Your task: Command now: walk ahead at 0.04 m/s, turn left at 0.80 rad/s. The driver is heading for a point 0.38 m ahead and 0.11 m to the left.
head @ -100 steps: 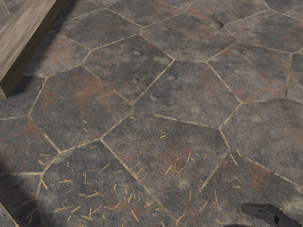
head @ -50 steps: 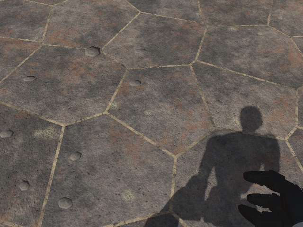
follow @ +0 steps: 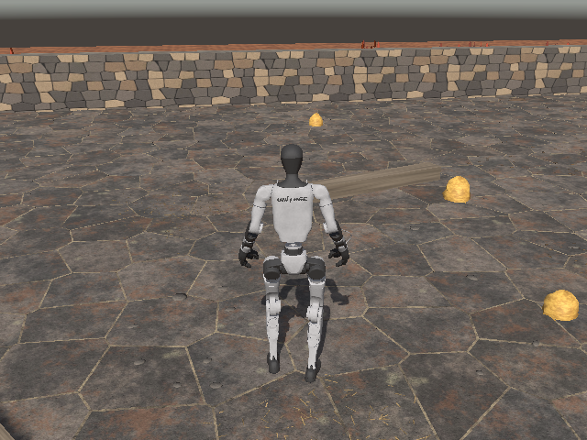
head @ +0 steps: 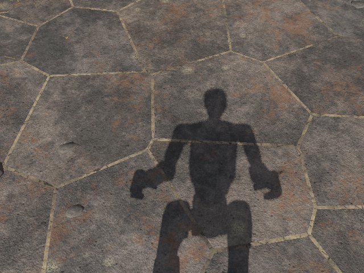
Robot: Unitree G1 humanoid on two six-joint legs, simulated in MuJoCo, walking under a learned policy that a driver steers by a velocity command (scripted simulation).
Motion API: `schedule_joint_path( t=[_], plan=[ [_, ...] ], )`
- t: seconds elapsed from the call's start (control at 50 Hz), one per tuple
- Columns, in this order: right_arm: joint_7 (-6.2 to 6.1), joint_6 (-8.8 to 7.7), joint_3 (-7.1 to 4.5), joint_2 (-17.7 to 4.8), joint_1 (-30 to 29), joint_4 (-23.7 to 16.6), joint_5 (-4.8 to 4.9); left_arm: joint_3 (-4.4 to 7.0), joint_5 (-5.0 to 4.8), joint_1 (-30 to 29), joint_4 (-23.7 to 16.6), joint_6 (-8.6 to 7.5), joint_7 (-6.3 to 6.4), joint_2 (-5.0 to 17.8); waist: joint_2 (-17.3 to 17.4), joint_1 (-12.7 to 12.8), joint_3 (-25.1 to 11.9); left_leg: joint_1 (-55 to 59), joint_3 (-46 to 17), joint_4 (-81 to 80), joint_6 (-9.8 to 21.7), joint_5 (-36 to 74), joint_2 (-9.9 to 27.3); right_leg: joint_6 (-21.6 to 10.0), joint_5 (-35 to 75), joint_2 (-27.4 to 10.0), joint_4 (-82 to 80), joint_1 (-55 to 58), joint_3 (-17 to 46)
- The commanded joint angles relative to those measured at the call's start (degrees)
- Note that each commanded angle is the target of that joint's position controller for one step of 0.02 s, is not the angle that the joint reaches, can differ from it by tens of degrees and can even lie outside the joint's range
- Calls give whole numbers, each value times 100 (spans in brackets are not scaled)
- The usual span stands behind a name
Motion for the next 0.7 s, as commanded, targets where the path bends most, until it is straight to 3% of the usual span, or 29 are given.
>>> schedule_joint_path(
  t=[0.02,0.04,0.06,0.08,0.1,0.12,0.18,0.26,0.36,0.42,0.44,0.46,0.48,0.5,0.52,0.54,0.56,0.58,0.62,0.7],
  plan=[
    [-151,-126,-544,-1612,1087,-261,-123,176,144,67,-476,-160,-34,524,1354,-294,-1160,2289,-2045,-1002,1041,4603,967,235,948,-278,2809,-1256,193],
    [-145,-180,-533,-1788,1092,-425,-327,96,301,-292,-757,-250,-90,378,1966,-280,-1880,3247,-3785,-974,2264,5655,1900,476,-1886,640,4122,-2852,1098],
    [-96,-212,-481,-1513,981,-489,-291,149,184,-400,-650,-287,-163,637,941,-464,-2099,3315,-3331,-1028,2225,5330,1784,404,-1804,427,4570,-3014,1849],
    [-123,-217,-465,-1389,666,-509,-183,157,62,-451,-617,-302,-170,647,574,-276,-1743,3005,-2793,-993,1893,4656,1383,336,-1309,328,4474,-3123,1898],
    [-173,-161,-444,-1232,329,-556,-33,153,71,-399,-524,-290,-117,583,194,-98,-1352,2601,-2453,-1036,1577,4018,1039,368,-874,238,4103,-3180,1859],
    [-244,-84,-397,-1097,60,-636,60,175,111,-412,-513,-253,-60,636,242,18,-1186,2195,-2311,-1132,1424,3557,865,411,-573,169,3716,-2996,1885],
    [-368,52,-418,-1117,-83,-760,-28,118,63,-362,-450,-220,-74,434,522,123,-1161,1691,-2287,-1174,1294,3324,523,584,-155,461,2881,-2462,1824],
    [-477,137,-473,-1223,-110,-826,-19,89,37,-472,-384,-244,-83,407,692,42,-1283,1531,-2677,-1072,1142,2566,385,657,238,654,1793,-2083,2000],
    [-460,223,-476,-1219,-252,-944,-38,161,16,-504,-363,-329,-166,560,1044,-55,-1125,1265,-3343,-997,1025,1768,243,532,296,745,884,-1539,2152],
    [-435,254,-456,-1169,-529,-1049,11,262,-10,-103,-253,-421,-225,697,1118,150,-1066,965,-3563,-753,827,1373,-32,362,786,656,-415,-579,2070],
    [-426,264,-395,-1011,-529,-1066,7,316,11,143,-162,-429,-227,809,929,195,-1136,684,-3338,-440,641,705,-257,236,1407,285,-937,76,2120],
    [-397,275,-263,-572,15,-976,-89,371,92,63,-251,-382,-200,1119,-258,-138,-1383,111,-2570,698,389,-1477,-866,-261,1916,-945,-1068,852,3236],
    [-384,207,-293,-758,-33,-1158,-87,377,340,73,-249,-339,-205,1252,-1779,-254,-1016,-931,-1729,1983,59,-2756,-1452,-1278,2559,-1794,-1427,624,4762],
    [-359,136,-413,-1240,192,-1014,-155,319,306,-142,-421,-360,-199,988,-1467,-293,-930,-1090,-1637,3097,-154,-2522,-975,-1641,2422,-2052,-1382,431,4848],
    [-341,137,-461,-1384,130,-832,-112,237,215,-343,-517,-333,-153,688,-996,-230,-779,-1030,-1517,3472,-238,-2083,-852,-1445,2213,-1671,-1235,226,4038],
    [-357,173,-430,-1242,92,-713,-105,195,136,-404,-542,-284,-114,596,-661,-201,-661,-999,-1407,3633,-318,-1785,-809,-1175,1948,-1251,-1154,157,3492],
    [-364,191,-361,-1057,40,-716,-117,175,62,-353,-515,-250,-77,617,-567,-107,-581,-1074,-1334,3784,-372,-1578,-824,-1126,2010,-1118,-1153,168,3285],
    [-341,187,-278,-848,-23,-739,-97,153,57,-239,-469,-215,-45,653,-541,-60,-540,-1049,-1191,3698,-400,-1483,-825,-1113,2240,-992,-1159,177,3046],
    [-337,154,-166,-619,-212,-808,-68,152,97,38,-379,-172,-24,683,-764,80,-642,-980,-957,3057,-430,-1456,-783,-1122,2506,-847,-1126,508,2718],
    [-313,123,-32,-429,-281,-782,-106,198,69,136,-320,-112,-60,844,-1250,185,-853,-16,-581,1175,-406,-1695,-492,-1166,2505,-904,-1061,588,2486]
  ],
)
